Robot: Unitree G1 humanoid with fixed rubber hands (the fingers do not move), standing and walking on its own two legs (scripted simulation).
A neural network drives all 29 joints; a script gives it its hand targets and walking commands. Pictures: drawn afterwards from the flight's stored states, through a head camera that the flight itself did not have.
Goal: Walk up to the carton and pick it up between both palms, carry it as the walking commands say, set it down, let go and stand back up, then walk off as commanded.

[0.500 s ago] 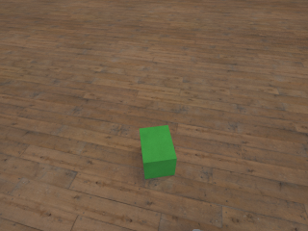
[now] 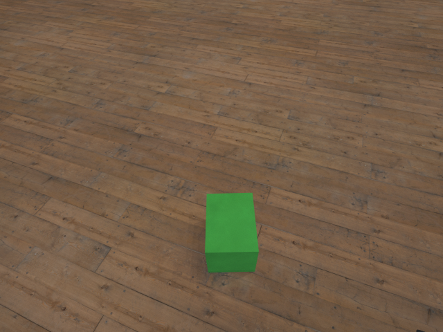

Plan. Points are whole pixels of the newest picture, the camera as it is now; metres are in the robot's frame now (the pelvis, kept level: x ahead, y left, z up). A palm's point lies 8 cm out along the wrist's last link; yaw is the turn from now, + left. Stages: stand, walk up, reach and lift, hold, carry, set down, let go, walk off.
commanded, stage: walk up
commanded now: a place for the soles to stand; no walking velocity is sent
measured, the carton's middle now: (230, 232) +0.64 +0.01 -0.64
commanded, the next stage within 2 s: none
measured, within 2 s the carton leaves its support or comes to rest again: neither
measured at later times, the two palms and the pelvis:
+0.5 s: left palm (92, 329) +0.17 +0.27 -0.08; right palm out of the picture +0.13 -0.37 -0.11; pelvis +0.07 -0.05 -0.01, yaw +2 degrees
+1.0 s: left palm out of the picture +0.15 +0.30 -0.10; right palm (425, 310) +0.20 -0.34 -0.08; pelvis +0.07 -0.03 +0.01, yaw +4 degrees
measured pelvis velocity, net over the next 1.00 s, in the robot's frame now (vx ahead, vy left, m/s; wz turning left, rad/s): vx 0.07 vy -0.03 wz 0.07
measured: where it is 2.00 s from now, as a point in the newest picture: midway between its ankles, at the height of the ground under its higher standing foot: outside the picture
